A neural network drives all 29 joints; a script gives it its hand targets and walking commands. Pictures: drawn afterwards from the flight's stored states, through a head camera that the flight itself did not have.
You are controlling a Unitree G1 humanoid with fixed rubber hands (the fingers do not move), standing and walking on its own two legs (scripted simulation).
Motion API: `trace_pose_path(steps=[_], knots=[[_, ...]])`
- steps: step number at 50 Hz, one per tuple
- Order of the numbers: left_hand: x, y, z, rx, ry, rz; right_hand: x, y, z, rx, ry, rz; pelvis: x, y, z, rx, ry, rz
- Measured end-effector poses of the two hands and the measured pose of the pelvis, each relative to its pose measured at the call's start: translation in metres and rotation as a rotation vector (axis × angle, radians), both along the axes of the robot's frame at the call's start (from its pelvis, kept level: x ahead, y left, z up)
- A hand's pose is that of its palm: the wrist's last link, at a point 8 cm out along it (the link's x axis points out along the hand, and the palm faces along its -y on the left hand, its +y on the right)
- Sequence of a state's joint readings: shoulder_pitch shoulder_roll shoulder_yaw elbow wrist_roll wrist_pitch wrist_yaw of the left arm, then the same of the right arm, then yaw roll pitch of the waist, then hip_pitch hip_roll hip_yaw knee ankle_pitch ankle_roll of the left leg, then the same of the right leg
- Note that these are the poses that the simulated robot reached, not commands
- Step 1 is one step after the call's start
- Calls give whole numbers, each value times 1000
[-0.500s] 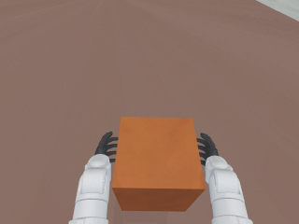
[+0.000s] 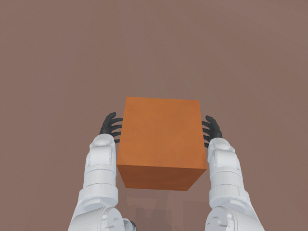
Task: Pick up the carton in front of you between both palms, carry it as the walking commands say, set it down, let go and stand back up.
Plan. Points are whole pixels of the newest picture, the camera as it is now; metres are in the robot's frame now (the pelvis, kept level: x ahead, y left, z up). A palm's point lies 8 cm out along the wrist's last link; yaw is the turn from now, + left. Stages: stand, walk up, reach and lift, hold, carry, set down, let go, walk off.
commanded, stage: set down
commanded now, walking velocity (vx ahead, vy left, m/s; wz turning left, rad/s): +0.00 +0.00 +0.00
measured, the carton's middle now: (159, 147) +0.37 +0.01 -0.07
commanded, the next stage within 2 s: none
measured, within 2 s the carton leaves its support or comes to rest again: neither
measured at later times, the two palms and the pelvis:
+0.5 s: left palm (110, 153) +0.40 +0.18 -0.20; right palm (188, 152) +0.41 -0.12 -0.18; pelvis -0.02 -0.03 -0.12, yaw -1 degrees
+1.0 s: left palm (106, 159) +0.44 +0.22 -0.35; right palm (172, 157) +0.46 -0.08 -0.34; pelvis -0.04 -0.03 -0.24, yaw -4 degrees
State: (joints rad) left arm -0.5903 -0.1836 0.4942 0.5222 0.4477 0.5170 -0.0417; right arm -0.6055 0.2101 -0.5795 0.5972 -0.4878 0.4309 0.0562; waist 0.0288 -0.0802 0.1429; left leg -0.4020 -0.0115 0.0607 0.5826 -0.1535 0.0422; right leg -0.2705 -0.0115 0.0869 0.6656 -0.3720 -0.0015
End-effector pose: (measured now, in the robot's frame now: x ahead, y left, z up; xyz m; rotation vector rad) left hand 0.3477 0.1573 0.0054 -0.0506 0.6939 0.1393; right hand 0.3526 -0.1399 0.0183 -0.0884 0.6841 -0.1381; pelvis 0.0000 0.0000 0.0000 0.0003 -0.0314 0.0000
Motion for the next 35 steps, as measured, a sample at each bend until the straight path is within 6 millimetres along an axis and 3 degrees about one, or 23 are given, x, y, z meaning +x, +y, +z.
trace_pose_path(steps=[7, 14, 27, 35], knots=[[11, 8, -75, 37, 9, -17, 16, 8, -73, -18, 11, 25, -13, -6, -23, -22, 200, 24], [23, 10, -154, 30, -29, -11, 30, 10, -148, 23, -28, -2, -21, -16, -62, -41, 435, 21], [54, 26, -211, 17, -35, 26, 66, 26, -207, 87, -40, -23, -24, -32, -127, -54, 655, 6], [69, 35, -259, 31, -10, 14, 80, 35, -258, 82, -17, -19, -26, -32, -163, -63, 747, -5]])
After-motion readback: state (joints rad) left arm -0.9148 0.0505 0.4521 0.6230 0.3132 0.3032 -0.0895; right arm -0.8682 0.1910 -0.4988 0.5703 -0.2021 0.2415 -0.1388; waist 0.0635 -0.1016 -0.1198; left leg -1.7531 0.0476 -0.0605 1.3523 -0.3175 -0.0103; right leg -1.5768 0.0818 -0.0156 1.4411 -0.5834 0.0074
